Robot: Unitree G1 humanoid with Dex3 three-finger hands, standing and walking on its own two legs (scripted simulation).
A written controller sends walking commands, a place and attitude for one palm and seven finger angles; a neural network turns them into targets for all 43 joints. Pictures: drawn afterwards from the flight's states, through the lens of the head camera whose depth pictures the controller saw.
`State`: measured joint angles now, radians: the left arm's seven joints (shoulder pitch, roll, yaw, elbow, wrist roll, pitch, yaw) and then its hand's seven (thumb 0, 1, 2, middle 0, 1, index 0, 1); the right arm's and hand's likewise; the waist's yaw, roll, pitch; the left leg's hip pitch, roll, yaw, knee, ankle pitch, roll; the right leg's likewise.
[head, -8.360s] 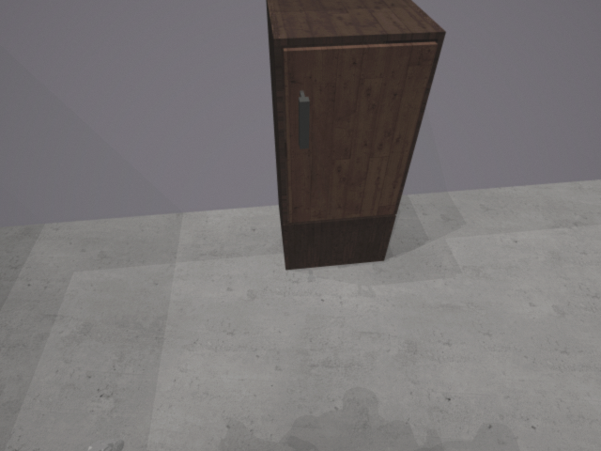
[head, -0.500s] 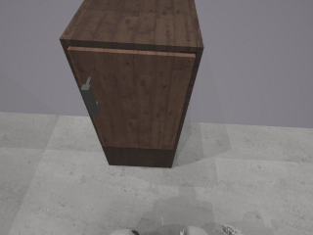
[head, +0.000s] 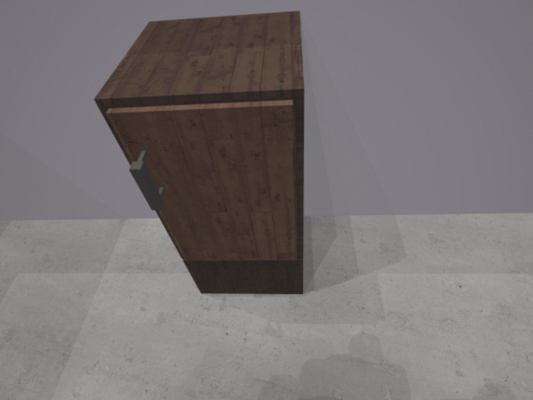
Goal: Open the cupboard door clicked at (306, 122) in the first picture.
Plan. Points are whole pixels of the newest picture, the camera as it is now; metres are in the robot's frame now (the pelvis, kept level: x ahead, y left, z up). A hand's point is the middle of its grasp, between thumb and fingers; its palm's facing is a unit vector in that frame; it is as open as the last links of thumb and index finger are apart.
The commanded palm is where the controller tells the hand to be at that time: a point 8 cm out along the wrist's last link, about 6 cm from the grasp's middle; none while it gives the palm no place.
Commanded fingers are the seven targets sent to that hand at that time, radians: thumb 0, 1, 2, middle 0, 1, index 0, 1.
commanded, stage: come to a stop and stand still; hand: left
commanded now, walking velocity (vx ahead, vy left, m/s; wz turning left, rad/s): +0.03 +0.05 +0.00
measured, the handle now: (150, 180) +0.57 +0.33 -0.05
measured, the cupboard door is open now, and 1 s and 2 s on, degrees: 0 0 0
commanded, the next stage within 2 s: look again from close up in 0.66 s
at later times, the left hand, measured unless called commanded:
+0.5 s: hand out of the picture +0.00 +0.24 -0.18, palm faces +0.05 -0.98 -0.19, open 7.4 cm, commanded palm none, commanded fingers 0.00 0.90 0.90 -0.20 -0.30 -0.20 -0.30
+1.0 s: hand out of the picture +0.00 +0.25 -0.18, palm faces -0.02 -0.98 -0.22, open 7.4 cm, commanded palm none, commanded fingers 0.00 0.90 0.90 -0.20 -0.30 -0.20 -0.30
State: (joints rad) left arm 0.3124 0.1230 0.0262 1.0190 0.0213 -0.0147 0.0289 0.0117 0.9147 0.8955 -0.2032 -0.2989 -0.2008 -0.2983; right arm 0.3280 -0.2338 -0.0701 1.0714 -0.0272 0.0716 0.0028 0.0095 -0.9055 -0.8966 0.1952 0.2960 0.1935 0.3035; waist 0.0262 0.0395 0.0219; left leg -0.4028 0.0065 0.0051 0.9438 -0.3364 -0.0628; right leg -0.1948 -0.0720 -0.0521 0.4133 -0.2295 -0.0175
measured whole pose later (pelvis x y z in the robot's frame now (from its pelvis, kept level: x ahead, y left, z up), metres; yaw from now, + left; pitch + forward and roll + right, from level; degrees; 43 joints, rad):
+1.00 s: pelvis +0.00 +0.08 -0.01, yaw -1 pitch -1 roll +0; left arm 0.28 0.14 -0.02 1.12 0.01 -0.01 0.03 0.01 0.91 0.90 -0.20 -0.30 -0.20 -0.30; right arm 0.35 -0.15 0.02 1.08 -0.02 -0.02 -0.02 0.01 -0.90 -0.90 0.20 0.30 0.20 0.30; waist -0.01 0.05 0.03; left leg -0.18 -0.02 0.07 0.51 -0.31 0.04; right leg -0.22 -0.05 -0.04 0.52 -0.28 0.02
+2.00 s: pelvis +0.04 +0.08 -0.02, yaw -1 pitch +0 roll +1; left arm 0.21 0.15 0.02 1.05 0.01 -0.02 0.03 0.01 0.91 0.90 -0.20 -0.30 -0.19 -0.30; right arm 0.29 -0.16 -0.01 1.07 -0.01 0.00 -0.04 0.01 -0.91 -0.90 0.20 0.30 0.20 0.30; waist 0.00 0.05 0.06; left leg -0.13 -0.03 0.07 0.53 -0.38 0.03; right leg -0.26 -0.04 -0.10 0.61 -0.35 -0.03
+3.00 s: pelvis +0.03 +0.06 -0.01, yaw -2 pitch -1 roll +1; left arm 0.29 0.12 -0.02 1.15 0.01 -0.02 0.03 0.02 0.92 0.90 -0.20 -0.30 -0.20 -0.30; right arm 0.33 -0.13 0.03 1.14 -0.02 -0.02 -0.04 0.01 -0.90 -0.90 0.20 0.30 0.19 0.30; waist 0.00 0.02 0.04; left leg -0.10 0.00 0.08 0.44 -0.32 0.01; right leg -0.22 0.00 -0.09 0.49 -0.26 -0.05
